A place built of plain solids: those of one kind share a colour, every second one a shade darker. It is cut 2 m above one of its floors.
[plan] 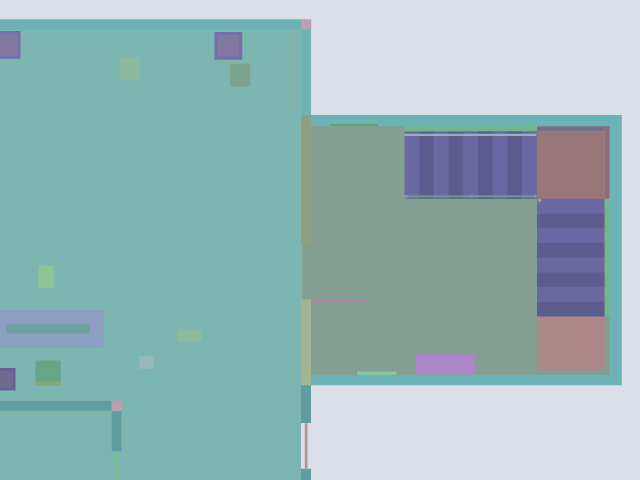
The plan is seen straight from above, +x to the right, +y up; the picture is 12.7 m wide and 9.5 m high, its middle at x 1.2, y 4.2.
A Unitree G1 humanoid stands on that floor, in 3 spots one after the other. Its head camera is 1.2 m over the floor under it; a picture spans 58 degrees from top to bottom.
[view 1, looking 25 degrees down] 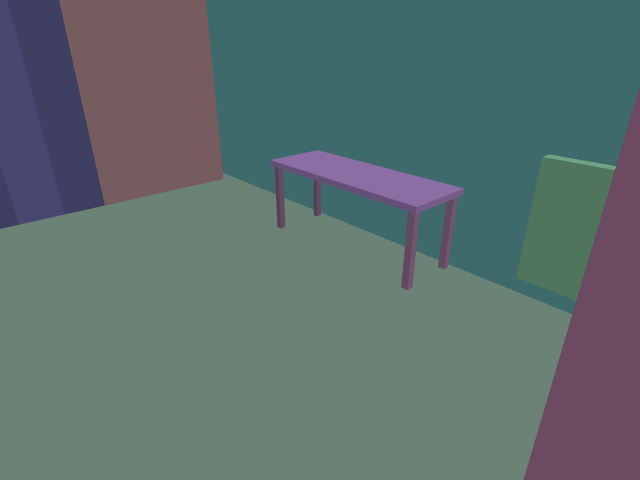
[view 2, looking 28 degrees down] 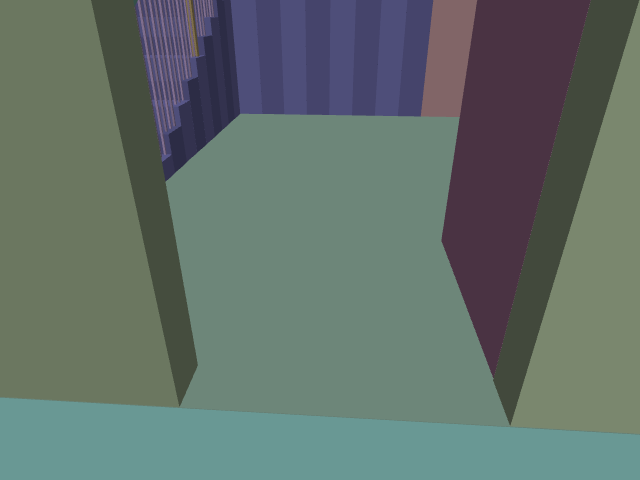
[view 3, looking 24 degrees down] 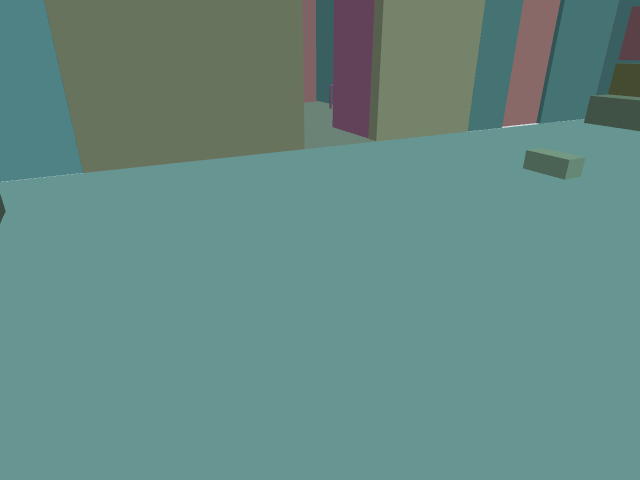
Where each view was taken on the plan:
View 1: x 1.98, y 3.58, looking -42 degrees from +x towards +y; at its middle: floor_slab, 2.84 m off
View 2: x -0.17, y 3.58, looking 4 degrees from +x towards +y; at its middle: floor_slab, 2.56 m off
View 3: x -4.22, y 6.48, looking -27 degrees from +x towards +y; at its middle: lobby_floor_slab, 2.95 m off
